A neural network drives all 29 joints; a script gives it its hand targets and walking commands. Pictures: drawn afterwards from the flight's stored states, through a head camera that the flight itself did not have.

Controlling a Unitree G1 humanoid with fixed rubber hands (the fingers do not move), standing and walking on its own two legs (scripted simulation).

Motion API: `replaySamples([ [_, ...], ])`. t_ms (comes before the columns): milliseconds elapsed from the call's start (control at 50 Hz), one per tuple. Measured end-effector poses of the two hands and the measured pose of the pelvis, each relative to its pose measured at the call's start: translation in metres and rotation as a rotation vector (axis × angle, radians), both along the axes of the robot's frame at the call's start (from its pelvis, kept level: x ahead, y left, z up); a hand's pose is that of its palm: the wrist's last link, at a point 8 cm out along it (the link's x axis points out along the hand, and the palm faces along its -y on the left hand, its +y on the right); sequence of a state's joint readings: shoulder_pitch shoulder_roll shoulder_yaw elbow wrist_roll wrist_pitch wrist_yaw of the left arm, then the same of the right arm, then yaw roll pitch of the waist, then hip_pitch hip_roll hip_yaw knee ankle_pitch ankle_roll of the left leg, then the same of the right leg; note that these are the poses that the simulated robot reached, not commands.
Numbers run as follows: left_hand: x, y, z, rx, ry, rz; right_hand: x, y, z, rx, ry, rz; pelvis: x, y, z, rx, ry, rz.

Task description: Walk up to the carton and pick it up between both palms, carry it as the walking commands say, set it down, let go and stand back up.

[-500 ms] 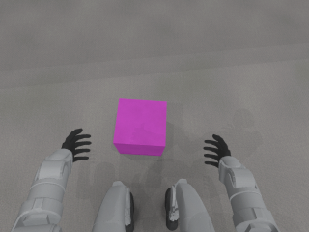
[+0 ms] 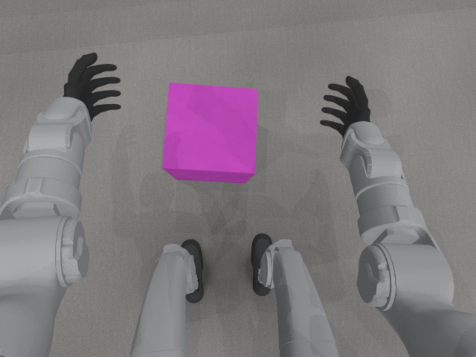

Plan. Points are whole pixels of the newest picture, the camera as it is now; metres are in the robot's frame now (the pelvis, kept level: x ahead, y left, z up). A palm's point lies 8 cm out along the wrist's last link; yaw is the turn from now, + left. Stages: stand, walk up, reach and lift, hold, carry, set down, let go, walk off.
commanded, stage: reach and lift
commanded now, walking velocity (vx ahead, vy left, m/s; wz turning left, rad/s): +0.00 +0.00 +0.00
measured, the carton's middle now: (212, 139) +0.54 +0.03 -0.53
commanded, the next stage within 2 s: none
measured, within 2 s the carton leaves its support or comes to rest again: neither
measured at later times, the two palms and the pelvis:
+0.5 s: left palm (88, 71) +0.56 +0.24 -0.12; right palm (342, 92) +0.53 -0.21 -0.13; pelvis +0.02 +0.00 -0.02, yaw +1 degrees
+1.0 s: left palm (120, 106) +0.55 +0.23 -0.28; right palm (313, 118) +0.53 -0.21 -0.28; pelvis -0.01 +0.00 -0.16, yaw +0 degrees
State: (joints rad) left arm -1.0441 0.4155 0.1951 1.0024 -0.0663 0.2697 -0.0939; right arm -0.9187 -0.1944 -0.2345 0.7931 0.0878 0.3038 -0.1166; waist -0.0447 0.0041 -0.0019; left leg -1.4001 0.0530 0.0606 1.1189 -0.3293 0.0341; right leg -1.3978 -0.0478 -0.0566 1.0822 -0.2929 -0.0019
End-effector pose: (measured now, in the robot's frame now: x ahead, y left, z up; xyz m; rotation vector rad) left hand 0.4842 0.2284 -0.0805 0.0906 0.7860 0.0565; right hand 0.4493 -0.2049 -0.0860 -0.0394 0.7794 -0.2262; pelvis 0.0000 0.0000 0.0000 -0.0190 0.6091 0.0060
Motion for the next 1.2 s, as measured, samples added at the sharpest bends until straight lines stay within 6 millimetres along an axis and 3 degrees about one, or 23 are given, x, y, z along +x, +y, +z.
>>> replaySamples([
  [180, 0.054, 0.006, -0.006, -0.011, -0.098, 0.003, 0.054, 0.002, -0.008, 0.008, -0.1, -0.003, 0.008, -0.001, -0.008, -0.008, 0.105, 0.009],
  [300, 0.078, 0.007, -0.013, -0.017, -0.143, 0.006, 0.079, 0.004, -0.016, 0.009, -0.139, 0.001, 0.014, -0.002, -0.012, -0.013, 0.159, 0.012],
  [380, 0.082, 0.008, -0.022, -0.016, -0.155, 0.004, 0.083, 0.004, -0.025, 0.005, -0.149, 0.005, 0.017, -0.001, -0.014, -0.018, 0.189, 0.017],
  [540, 0.071, 0.008, -0.05, -0.016, -0.14, 0.014, 0.074, -0.005, -0.049, -0.001, -0.134, -0.002, 0.016, -0.002, -0.029, -0.026, 0.22, 0.033],
  [820, 0.072, 0.006, -0.138, 0.002, -0.123, 0.019, 0.079, -0.002, -0.134, -0.002, -0.122, -0.007, -0.006, -0.005, -0.112, -0.027, 0.226, 0.027],
  [1200, 0.067, 0.001, -0.255, 0.008, -0.106, 0.037, 0.076, 0.004, -0.249, -0.011, -0.102, -0.001, -0.02, -0.003, -0.214, -0.034, 0.148, 0.024],
])
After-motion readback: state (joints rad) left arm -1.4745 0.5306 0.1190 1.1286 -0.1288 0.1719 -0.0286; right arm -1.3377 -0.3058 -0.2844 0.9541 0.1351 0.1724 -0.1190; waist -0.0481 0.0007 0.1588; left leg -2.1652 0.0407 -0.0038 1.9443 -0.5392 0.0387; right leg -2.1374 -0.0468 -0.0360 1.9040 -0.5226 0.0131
